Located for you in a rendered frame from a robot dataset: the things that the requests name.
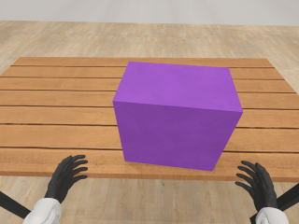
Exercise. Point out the left robot hand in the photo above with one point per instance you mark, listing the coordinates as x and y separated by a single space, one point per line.
62 179

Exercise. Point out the carton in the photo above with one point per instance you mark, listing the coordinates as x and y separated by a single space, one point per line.
176 115

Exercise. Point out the robot right forearm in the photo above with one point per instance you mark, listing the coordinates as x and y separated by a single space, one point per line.
271 215

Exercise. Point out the robot left forearm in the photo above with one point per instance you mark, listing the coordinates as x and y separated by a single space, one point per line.
46 211

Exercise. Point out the right robot hand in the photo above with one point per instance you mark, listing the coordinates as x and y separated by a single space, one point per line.
262 188

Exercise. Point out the table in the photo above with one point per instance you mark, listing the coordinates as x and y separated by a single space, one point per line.
55 107

